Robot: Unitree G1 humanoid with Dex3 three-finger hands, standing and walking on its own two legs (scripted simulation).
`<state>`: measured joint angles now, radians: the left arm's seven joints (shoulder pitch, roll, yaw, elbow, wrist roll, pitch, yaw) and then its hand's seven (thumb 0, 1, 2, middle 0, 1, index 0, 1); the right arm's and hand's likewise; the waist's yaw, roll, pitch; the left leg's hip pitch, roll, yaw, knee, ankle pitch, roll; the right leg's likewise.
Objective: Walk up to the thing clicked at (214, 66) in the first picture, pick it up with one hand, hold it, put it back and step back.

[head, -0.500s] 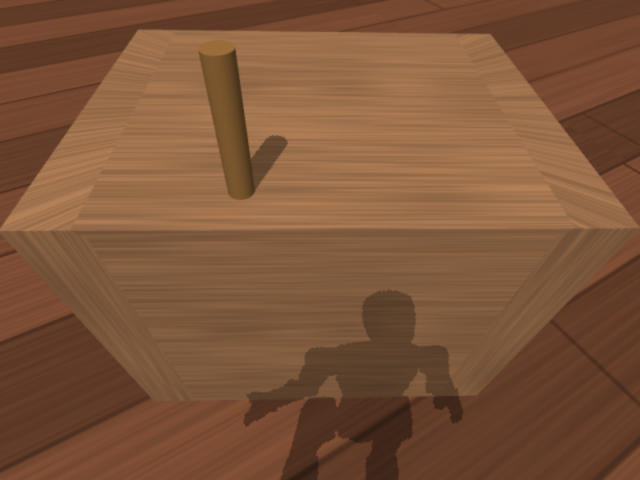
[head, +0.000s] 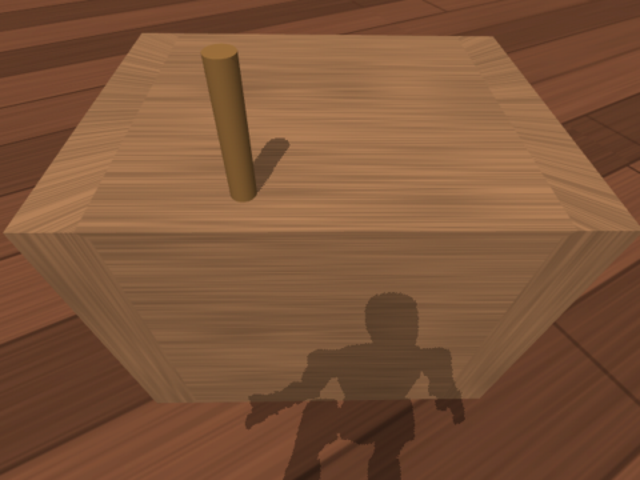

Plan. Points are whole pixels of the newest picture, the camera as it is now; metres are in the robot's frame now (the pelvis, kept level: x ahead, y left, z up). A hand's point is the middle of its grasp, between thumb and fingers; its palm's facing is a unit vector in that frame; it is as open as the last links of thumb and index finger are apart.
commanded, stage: stand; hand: left
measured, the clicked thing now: (233, 133) +0.55 +0.12 +0.14
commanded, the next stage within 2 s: walk up in 0.62 s
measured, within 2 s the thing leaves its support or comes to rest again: neither
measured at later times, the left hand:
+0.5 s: hand out of the picture +0.08 +0.25 -0.16, palm faces -0.03 -0.94 -0.34, open 7.4 cm
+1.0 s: hand out of the picture +0.10 +0.18 -0.17, palm faces -0.07 -0.92 -0.38, open 7.4 cm
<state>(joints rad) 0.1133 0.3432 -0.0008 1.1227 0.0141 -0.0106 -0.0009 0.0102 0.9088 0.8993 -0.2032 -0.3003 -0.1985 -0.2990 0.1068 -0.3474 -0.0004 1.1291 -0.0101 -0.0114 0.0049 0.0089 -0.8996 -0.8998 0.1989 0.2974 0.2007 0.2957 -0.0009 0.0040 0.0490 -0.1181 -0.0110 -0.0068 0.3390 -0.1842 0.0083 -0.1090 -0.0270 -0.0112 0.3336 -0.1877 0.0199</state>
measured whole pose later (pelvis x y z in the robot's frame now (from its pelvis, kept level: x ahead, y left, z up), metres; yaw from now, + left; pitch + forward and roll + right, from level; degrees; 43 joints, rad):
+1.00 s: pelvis +0.03 -0.09 -0.03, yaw -1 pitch -2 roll -1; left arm 0.20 0.38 0.08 0.94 0.05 0.03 -0.04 0.01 0.91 0.90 -0.20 -0.30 -0.20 -0.30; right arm 0.25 -0.47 -0.08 0.97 -0.02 0.01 -0.04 0.01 -0.90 -0.90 0.20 0.30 0.20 0.30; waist -0.01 0.02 0.12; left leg -0.32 0.04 -0.10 0.90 -0.56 0.00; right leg -0.30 -0.02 0.02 0.65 -0.31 0.02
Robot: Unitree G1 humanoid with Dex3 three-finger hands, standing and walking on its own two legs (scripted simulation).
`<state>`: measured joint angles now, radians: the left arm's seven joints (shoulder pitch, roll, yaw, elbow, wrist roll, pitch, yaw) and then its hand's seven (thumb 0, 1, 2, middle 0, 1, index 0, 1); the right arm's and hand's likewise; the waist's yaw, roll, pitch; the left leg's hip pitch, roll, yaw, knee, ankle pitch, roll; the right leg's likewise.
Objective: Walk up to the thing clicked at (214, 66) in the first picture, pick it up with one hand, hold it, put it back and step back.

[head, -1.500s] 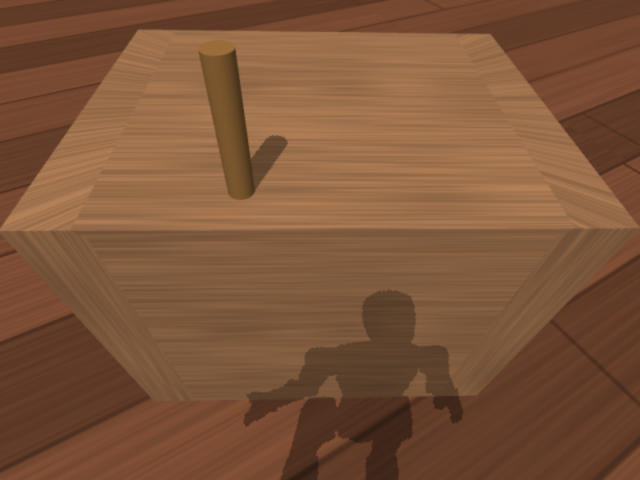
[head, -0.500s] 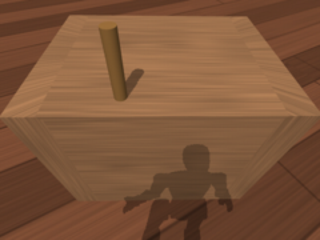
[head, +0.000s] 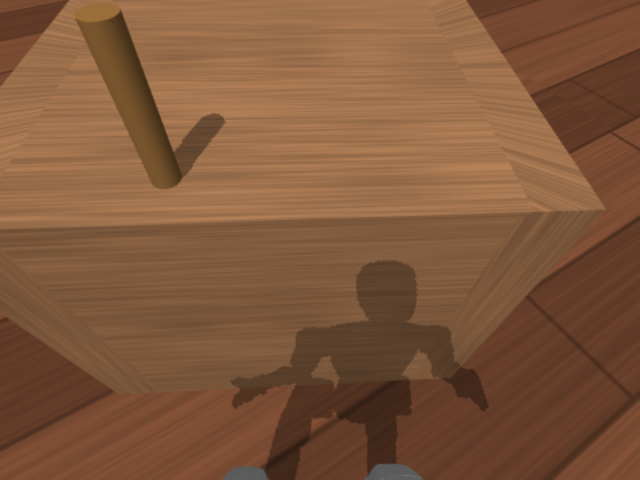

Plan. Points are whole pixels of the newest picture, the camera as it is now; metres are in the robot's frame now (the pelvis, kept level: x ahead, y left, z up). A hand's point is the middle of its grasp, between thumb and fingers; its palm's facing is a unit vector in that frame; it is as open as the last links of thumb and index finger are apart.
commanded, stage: walk up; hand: left
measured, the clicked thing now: (138, 111) +0.52 +0.23 +0.16
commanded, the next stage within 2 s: stand in 1.28 s
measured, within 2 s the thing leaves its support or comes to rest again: neither
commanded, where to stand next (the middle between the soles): +0.07 +0.01 m, yaw +2 degrees
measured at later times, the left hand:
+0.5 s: hand out of the picture +0.12 +0.26 -0.12, palm faces +0.03 -0.91 -0.42, open 7.4 cm
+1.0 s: hand out of the picture +0.08 +0.26 -0.13, palm faces +0.01 -0.93 -0.36, open 7.4 cm
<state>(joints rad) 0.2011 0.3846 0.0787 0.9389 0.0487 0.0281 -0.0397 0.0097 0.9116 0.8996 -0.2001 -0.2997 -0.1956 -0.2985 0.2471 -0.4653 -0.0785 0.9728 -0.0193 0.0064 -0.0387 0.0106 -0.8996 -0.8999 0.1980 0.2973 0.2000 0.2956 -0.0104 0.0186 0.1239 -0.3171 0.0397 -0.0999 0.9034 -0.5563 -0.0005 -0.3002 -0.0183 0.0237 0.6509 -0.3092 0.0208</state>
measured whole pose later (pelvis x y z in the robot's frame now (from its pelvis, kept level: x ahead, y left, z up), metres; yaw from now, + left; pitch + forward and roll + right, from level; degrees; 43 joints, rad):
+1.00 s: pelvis +0.02 +0.00 +0.03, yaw +2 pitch -3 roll +0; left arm 0.11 0.36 0.00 1.12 0.02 -0.02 0.01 0.01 0.91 0.90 -0.20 -0.30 -0.20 -0.30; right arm 0.11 -0.35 -0.03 1.11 -0.01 0.02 0.02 0.01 -0.90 -0.90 0.20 0.30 0.20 0.30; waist 0.00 0.00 0.07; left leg -0.12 -0.03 0.00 0.35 -0.19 0.03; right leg -0.11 -0.04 0.00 0.35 -0.18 0.04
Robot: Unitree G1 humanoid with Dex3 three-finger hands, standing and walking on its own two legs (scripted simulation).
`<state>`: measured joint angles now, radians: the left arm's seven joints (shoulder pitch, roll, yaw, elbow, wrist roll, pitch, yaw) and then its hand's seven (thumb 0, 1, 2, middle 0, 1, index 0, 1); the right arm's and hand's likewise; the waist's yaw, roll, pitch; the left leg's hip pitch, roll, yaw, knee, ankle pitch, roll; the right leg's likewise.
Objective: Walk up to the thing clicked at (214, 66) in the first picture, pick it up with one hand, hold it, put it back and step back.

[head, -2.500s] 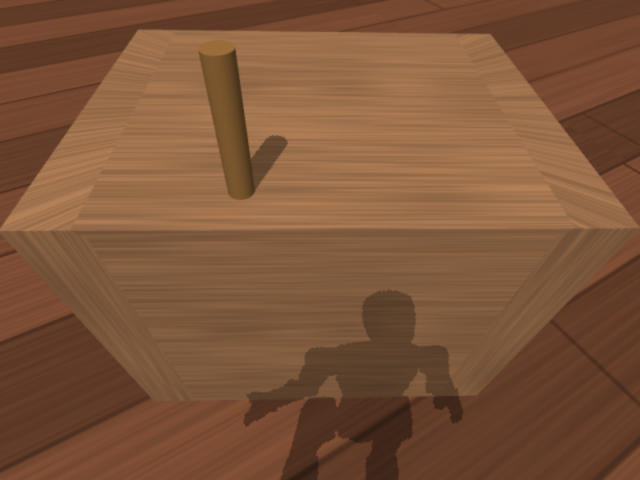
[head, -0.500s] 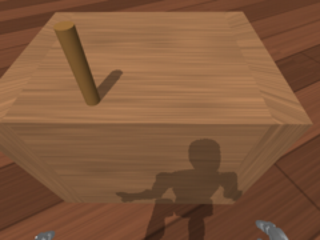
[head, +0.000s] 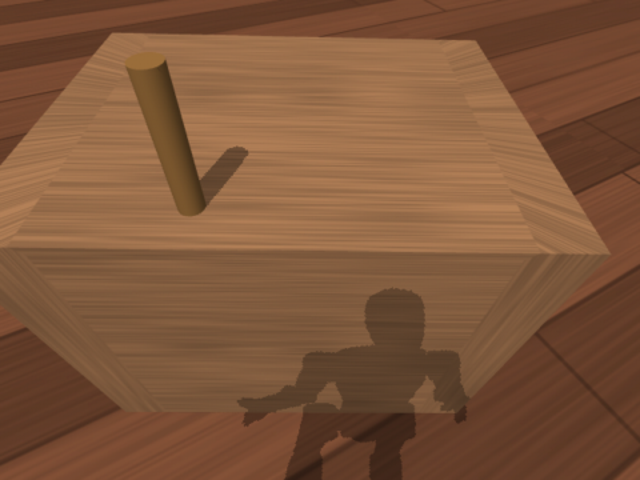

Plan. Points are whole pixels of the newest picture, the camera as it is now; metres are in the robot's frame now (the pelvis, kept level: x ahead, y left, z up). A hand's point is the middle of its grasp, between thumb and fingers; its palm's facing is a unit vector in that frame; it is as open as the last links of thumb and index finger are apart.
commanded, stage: walk up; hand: left
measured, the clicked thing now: (172, 145) +0.51 +0.21 +0.14
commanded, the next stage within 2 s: stand in 0.28 s
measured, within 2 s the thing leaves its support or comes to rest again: neither
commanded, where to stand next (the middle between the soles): +0.05 +0.00 m, yaw -1 degrees
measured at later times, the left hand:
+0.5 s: hand out of the picture +0.08 +0.25 -0.15, palm faces -0.02 -0.94 -0.35, open 7.4 cm
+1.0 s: hand out of the picture +0.09 +0.23 -0.15, palm faces -0.02 -0.94 -0.35, open 7.4 cm
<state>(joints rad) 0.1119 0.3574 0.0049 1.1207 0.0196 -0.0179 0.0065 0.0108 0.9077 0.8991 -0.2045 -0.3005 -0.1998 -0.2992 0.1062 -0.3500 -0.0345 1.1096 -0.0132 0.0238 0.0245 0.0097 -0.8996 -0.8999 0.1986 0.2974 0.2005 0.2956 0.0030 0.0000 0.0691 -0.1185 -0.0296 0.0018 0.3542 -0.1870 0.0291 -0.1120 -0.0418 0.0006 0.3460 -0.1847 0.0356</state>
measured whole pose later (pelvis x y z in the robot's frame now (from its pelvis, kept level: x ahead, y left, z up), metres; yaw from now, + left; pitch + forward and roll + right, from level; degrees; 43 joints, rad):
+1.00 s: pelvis +0.01 -0.02 +0.00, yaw +0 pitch -2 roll +0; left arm 0.11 0.35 0.00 1.13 0.01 -0.01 0.00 0.01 0.91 0.90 -0.20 -0.30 -0.20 -0.30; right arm 0.11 -0.36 0.00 1.13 -0.01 -0.01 0.00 0.01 -0.90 -0.90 0.20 0.30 0.20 0.30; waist -0.01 0.01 0.05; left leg -0.10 0.00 -0.01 0.31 -0.18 0.00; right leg -0.09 -0.02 -0.01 0.31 -0.18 0.01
